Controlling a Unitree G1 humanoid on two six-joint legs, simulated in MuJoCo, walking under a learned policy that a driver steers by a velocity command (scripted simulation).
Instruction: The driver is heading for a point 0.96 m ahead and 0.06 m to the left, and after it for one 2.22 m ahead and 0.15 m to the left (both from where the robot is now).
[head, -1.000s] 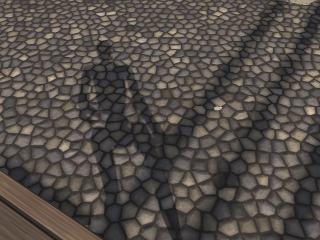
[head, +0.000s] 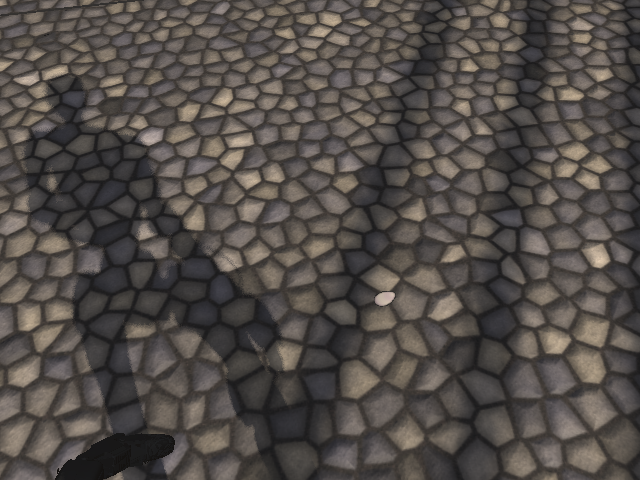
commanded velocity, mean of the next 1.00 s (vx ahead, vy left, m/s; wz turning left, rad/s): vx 0.50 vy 0.00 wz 0.06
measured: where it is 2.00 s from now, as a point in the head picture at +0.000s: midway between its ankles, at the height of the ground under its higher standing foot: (240, 274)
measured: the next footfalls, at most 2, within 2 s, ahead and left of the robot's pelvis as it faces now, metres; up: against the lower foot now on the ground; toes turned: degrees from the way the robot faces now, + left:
left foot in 0.44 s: +0.40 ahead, +0.11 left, +0.00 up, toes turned -10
right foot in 0.94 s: +0.66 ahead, -0.09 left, +0.00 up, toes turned +11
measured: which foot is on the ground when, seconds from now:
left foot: down 0.00-0.02, up 0.04-0.42, down 0.44-0.96, up 0.98-1.00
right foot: down 0.00-0.46, up 0.48-0.92, down 0.94-1.00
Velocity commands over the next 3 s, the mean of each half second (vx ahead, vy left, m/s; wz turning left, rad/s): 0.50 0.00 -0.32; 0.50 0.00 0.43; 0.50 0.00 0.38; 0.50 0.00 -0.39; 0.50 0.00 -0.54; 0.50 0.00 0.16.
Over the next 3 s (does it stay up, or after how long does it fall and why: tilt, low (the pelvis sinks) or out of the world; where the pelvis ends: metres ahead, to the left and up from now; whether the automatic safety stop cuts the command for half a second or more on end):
stays up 1.60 0.07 -0.02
